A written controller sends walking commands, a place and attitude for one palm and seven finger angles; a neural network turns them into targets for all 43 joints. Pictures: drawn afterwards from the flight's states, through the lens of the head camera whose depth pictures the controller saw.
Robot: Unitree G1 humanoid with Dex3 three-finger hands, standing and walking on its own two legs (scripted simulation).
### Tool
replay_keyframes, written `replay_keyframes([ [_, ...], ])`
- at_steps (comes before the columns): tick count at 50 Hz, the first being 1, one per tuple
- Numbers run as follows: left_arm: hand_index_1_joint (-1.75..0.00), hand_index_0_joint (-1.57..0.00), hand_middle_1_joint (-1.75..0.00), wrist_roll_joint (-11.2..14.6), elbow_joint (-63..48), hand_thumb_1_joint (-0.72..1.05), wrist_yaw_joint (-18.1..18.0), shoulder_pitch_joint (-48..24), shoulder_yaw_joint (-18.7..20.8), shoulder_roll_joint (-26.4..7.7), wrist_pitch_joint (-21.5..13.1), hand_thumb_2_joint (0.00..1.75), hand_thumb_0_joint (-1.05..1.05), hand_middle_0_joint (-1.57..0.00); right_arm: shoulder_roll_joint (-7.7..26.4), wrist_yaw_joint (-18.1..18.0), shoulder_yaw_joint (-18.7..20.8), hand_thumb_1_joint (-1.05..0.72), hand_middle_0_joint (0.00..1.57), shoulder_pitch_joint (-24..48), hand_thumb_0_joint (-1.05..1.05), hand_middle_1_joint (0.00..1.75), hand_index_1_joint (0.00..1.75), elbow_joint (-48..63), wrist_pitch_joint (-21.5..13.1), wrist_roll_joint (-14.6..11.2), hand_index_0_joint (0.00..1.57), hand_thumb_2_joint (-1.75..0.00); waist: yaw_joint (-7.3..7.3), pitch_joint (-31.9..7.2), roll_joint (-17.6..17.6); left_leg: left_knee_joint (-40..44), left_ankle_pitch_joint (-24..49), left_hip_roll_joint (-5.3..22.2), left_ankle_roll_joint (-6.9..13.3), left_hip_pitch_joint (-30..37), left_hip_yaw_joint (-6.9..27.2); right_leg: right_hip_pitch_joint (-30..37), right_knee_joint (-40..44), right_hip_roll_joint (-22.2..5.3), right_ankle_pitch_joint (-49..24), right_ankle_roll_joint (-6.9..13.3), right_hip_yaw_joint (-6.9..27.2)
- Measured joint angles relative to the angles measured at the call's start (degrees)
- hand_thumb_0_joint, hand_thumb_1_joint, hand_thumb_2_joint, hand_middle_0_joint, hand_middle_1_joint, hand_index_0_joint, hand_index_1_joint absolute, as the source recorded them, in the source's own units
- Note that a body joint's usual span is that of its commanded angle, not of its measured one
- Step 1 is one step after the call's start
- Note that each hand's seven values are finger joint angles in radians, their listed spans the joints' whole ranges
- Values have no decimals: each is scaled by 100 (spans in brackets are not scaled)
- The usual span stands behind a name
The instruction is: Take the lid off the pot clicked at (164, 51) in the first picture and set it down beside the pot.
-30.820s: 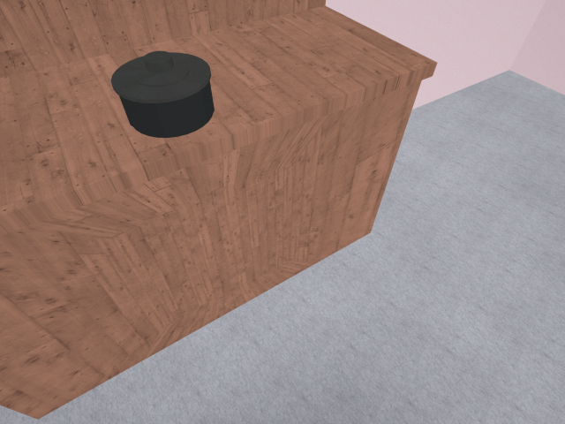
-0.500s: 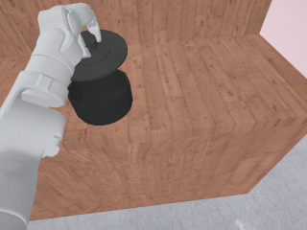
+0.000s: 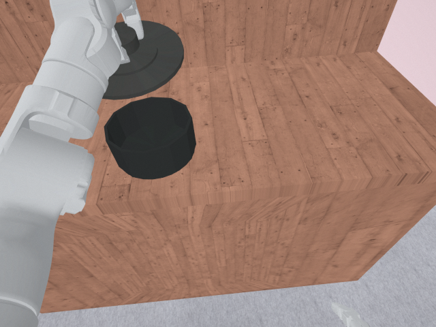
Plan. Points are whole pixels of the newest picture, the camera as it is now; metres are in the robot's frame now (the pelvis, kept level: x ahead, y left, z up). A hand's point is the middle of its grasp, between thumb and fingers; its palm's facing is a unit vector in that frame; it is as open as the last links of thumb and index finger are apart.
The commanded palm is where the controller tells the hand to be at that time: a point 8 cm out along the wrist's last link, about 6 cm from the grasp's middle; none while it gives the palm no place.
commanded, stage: lift the lid straight up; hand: left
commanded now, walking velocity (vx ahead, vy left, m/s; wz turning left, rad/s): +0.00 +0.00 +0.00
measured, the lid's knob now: (121, 41) +0.50 +0.15 +0.29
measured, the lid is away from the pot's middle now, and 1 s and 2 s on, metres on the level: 0.01 0.10 0.23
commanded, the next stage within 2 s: move the lid sideways beside the pot in 0.06 s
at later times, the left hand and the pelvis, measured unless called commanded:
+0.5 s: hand (90, 51) +0.47 +0.19 +0.29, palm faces -0.17 -0.09 -0.98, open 8.6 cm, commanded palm +0.45 +0.19 +0.37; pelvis +0.00 +0.00 +0.00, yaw -1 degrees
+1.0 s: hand (59, 55) +0.46 +0.24 +0.30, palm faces -0.16 -0.10 -0.98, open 8.6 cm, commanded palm +0.45 +0.24 +0.37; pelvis +0.00 +0.00 +0.00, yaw +0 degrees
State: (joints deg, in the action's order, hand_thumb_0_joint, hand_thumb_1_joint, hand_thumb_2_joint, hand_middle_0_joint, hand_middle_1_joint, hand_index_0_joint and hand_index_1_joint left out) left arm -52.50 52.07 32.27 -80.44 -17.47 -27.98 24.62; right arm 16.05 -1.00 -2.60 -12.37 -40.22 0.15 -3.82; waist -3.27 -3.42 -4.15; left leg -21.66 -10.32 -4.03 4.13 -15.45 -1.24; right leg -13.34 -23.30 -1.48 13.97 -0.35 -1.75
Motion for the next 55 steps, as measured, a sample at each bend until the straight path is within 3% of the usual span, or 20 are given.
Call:
replay_keyframes([
  [11,-87,-59,-91,-35,121,10,30,-24,-29,-13,-149,96,0,-64,-45,-109,-60,-91,20,50,1,30,30,3,-32,12,20,-90,-30,50,66,-15,36,10,-16,-36,33,-27,-11,11,-27,19,-32],
  [20,-87,-59,-91,-296,407,10,27,-49,161,-461,-293,96,-1,-64,29,-90,-10,-91,20,-140,1,30,30,26,166,11,20,-90,-166,50,122,-58,0,68,-31,-109,-31,-100,-1,68,-48,37,35],
  [29,-87,-59,-91,-200,-128,10,192,360,243,-837,-459,96,0,-64,104,-114,67,-91,20,-321,1,30,30,9,189,-50,20,-90,-131,125,108,-100,-46,74,-14,-84,-12,-23,57,76,-50,25,18],
  [38,-87,-59,-91,-227,-138,10,214,332,180,-940,-450,96,-1,-64,65,-44,53,-91,20,-168,1,30,30,73,235,-90,20,-90,-106,112,110,-132,-45,50,-4,-148,27,-53,66,55,-56,10,-22],
  [50,-87,-59,-91,-259,4,10,230,350,383,-1129,-568,96,-1,-64,33,-55,-32,-91,20,-10,1,30,30,151,391,-111,20,-90,-78,95,92,-162,-33,42,8,-206,37,-107,38,48,-64,-1,-31],
  [55,-87,-59,-91,-327,221,10,211,239,252,-1244,-590,96,-1,-64,46,-71,-31,-91,20,-57,1,30,30,141,442,-134,20,-90,-95,125,122,-181,-27,50,-2,-240,62,-119,47,57,-76,10,-56],
])
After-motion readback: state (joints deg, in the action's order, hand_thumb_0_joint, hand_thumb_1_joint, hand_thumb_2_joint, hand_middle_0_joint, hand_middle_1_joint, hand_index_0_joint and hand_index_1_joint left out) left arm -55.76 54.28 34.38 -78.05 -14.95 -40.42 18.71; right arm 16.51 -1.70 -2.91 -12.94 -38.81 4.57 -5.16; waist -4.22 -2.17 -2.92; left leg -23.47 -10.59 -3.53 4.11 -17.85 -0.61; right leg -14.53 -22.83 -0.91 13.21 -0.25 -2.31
